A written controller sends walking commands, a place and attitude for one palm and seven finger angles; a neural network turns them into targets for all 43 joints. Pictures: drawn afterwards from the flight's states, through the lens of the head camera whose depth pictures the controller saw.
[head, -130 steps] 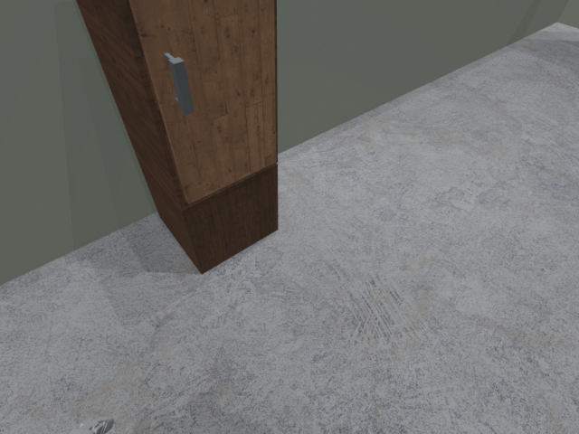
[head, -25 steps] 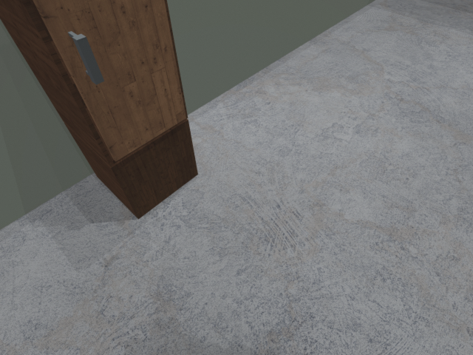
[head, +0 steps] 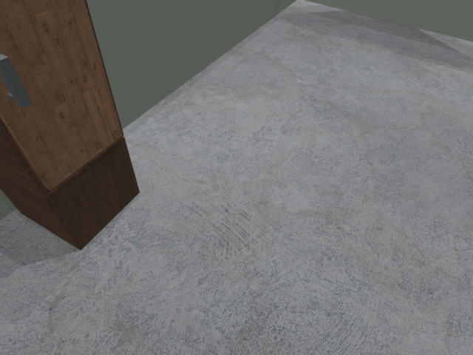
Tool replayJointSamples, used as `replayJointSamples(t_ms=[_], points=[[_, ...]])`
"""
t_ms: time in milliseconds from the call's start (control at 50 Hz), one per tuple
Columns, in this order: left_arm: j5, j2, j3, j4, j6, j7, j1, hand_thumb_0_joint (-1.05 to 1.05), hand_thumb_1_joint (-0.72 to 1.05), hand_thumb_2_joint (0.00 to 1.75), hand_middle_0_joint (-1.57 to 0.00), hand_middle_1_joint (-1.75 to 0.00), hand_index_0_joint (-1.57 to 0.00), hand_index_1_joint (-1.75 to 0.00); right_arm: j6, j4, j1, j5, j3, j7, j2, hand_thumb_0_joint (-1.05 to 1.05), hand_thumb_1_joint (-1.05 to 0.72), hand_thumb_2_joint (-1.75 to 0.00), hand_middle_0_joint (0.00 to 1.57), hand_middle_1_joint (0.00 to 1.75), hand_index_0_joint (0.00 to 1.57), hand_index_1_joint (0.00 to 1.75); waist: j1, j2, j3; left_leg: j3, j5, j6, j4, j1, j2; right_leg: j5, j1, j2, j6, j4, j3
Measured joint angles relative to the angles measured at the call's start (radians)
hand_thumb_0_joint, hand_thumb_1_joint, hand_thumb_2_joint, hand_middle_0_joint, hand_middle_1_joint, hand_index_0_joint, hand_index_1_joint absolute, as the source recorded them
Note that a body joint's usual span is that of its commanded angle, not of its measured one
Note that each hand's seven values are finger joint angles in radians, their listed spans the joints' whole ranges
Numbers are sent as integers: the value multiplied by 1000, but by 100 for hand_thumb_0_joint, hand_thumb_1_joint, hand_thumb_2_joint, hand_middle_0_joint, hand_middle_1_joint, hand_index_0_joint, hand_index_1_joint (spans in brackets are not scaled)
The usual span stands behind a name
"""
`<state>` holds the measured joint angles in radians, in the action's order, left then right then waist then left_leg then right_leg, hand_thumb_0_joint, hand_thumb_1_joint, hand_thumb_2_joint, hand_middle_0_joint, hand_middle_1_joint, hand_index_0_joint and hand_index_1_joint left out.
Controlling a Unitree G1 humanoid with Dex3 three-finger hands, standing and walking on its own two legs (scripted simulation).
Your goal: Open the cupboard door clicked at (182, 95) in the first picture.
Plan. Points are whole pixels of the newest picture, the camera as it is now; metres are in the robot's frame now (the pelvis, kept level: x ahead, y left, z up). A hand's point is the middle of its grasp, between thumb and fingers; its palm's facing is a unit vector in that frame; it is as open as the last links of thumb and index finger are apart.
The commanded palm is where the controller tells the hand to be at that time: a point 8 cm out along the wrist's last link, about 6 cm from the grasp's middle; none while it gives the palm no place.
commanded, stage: walk to a spot facing it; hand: left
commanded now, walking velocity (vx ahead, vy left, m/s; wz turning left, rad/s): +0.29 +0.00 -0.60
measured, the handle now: (7, 79) +0.67 +0.63 +0.06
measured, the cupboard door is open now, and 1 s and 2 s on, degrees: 0 0 0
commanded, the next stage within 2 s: turn to face it in 1.26 s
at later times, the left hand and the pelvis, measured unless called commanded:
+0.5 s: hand (224, 274) +0.33 +0.04 -0.18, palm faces -0.40 -0.90 -0.14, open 7.4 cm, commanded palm none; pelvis +0.12 -0.06 -0.02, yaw -19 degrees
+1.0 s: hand (216, 236) +0.43 +0.08 -0.18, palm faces -0.40 -0.90 -0.17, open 7.4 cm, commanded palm none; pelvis +0.33 -0.09 +0.00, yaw -28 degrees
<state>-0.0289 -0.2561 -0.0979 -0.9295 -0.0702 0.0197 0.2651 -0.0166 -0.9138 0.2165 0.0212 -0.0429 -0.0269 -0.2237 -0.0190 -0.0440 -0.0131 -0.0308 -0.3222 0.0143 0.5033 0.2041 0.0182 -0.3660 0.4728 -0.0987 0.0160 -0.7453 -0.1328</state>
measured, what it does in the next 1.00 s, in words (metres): walks ahead, turning right: right foot, then left foot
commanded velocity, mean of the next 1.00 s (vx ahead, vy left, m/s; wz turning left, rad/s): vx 0.35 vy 0.00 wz -0.38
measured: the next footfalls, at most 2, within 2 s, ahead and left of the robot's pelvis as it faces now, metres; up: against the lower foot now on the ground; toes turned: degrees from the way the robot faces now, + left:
right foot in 0.48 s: +0.20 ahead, -0.20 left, +0.00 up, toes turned -26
left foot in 0.86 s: +0.42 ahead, -0.02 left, +0.00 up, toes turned -15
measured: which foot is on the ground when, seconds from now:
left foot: down 0.00-0.46, up 0.48-0.84, down 0.86-1.00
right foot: up 0.00-0.46, down 0.48-0.86, up 0.88-1.00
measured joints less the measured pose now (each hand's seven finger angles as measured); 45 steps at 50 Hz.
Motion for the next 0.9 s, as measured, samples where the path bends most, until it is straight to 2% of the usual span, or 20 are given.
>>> replayJointSamples(t_ms=[40, 100, 180, 240, 320, 380, 420, 460, 480, 500, 540, 580, 620, 680, 740, 800, 840, 860, 900], points=[[-7, -17, -12, 3, 1, 15, -11, 1, 90, 90, -20, -30, -20, -30, -6, -10, 46, 3, 9, -1, 7, 1, -91, -89, 20, 30, 20, 30, 8, 1, -8, -15, 15, 4, -38, -34, 16, 21, 65, 24, 12, -184, 59], [-14, -36, -22, 19, 14, 29, -21, 1, 90, 90, -20, -30, -20, -30, -14, -38, 107, 5, 17, -2, 17, 1, -91, -89, 21, 30, 20, 30, 6, 1, -15, -48, 31, 3, -101, -84, 35, 110, 136, 69, 25, -378, 101], [-16, -38, -23, 19, 16, 33, -33, 1, 91, 90, -19, -30, -20, -30, -32, -68, 173, 3, 22, -5, 35, 1, -91, -89, 20, 30, 20, 30, 13, -2, -6, -106, 23, 1, -144, -137, 49, 178, 173, 129, 38, -446, 116], [-16, -26, -14, 7, 10, 36, -51, 1, 91, 90, -19, -30, -20, -30, -44, -88, 214, 3, 24, -6, 50, 1, -91, -89, 20, 30, 20, 30, 27, -2, 12, -155, 3, -6, -161, -177, 59, 183, 177, 166, 44, -398, 141], [-13, 2, 4, -7, 4, 42, -102, 1, 91, 90, -19, -30, -20, -30, -50, -118, 260, 11, 25, -3, 69, 1, -91, -89, 20, 30, 20, 30, 57, 1, 52, -218, -35, -27, -166, -227, 78, 161, 154, 192, 32, -234, 194], [-11, 27, 18, -5, 10, 45, -158, 1, 91, 90, -19, -30, -20, -30, -47, -145, 289, 17, 23, 0, 76, 1, -91, -89, 20, 30, 20, 30, 84, 9, 85, -260, -77, -53, -151, -260, 98, 139, 116, 184, 5, -86, 228], [-9, 42, 27, 4, 25, 44, -194, 1, 91, 90, -19, -30, -20, -30, -42, -164, 307, 18, 20, 3, 76, 1, -91, -89, 20, 30, 20, 30, 97, 21, 104, -285, -119, -76, -117, -276, 122, 105, 74, 160, -25, 7, 253], [-8, 48, 35, 17, 55, 42, -219, 1, 91, 90, -19, -30, -20, -30, -34, -181, 330, 12, 19, 8, 80, 1, -91, -89, 21, 30, 20, 30, 101, 27, 117, -297, -176, -91, 3, -259, 160, 116, -4, 128, -59, 114, 281], [-8, 44, 39, 25, 77, 39, -226, 1, 91, 90, -19, -30, -20, -30, -27, -188, 342, 4, 19, 13, 86, 1, -91, -89, 21, 30, 20, 30, 99, 15, 116, -283, -195, -85, 144, -209, 179, 186, -30, 129, -80, 147, 283], [-2, 46, 38, 28, 96, 31, -234, 1, 91, 90, -20, -30, -20, -30, -16, -194, 333, -3, 19, 16, 88, 1, -91, -89, 21, 30, 20, 30, 95, 14, 126, -225, -216, -79, 337, -132, 188, 200, -21, 125, -86, 105, 282], [11, 55, 42, 27, 112, 16, -228, 1, 91, 90, -20, -30, -20, -30, 2, -197, 287, -9, 13, 15, 82, 1, -91, -89, 21, 30, 20, 30, 94, 21, 141, -106, -190, -60, 653, 23, 171, 139, -41, 110, -83, 64, 274], [14, 65, 46, 12, 111, 2, -200, 1, 91, 90, -20, -30, -20, -30, 9, -179, 228, -3, 3, 14, 73, 1, -91, -89, 21, 30, 20, 30, 92, 29, 135, -56, -114, -52, 778, 151, 164, 115, -91, 92, -75, 105, 261], [8, 74, 49, -14, 108, -9, -163, 0, 90, 90, -20, -30, -20, -30, 8, -145, 168, 5, -4, 15, 64, 2, -91, -89, 20, 30, 20, 30, 90, 37, 117, -42, -60, -54, 751, 249, 169, 129, -138, 79, -64, 167, 243], [9, 70, 27, -40, 110, -27, -115, -1, 93, 89, -20, -30, -21, -30, -1, -89, 98, 11, -11, 21, 62, 1, -91, -89, 20, 30, 20, 30, 81, 46, 78, -41, 0, -62, 597, 334, 173, 136, -195, 68, -63, 238, 223], [1, 50, 26, -61, 109, -24, -75, -1, 94, 90, -20, -30, -21, -30, -10, -54, 43, 13, -12, 33, 65, 1, -91, -89, 20, 30, 20, 30, 59, 49, 46, -53, 51, -65, 418, 344, 164, 118, -244, 63, -53, 272, 205], [-1, 36, 25, -76, 106, -19, -35, -1, 93, 90, -20, -30, -21, -30, -22, -37, 10, 11, -10, 44, 67, 1, -91, -89, 20, 30, 20, 30, 33, 45, 26, -66, 74, -60, 254, 290, 139, 71, -291, 67, -35, 264, 191], [0, 33, 23, -83, 102, -17, -3, 0, 92, 90, -20, -30, -20, -30, -35, -29, 3, 11, -8, 47, 63, 1, -91, -89, 20, 30, 20, 30, 18, 45, 14, -81, 84, -58, 145, 219, 117, 21, -312, 72, -20, 228, 181], [2, 31, 22, -86, 99, -16, 15, 0, 92, 90, -20, -30, -20, -30, -44, -27, 0, 13, -6, 45, 62, 1, -91, -89, 20, 30, 20, 30, 15, 40, 9, -89, 91, -42, 116, 193, 106, -17, -307, 79, -22, 182, 171], [4, 25, 16, -101, 85, -16, 34, 0, 92, 90, -20, -30, -20, -30, -59, -30, -8, 22, 0, 39, 72, 1, -91, -89, 20, 30, 20, 30, 11, 14, 11, -123, 61, -2, 158, 177, 92, -93, -237, 94, -37, -42, 148]])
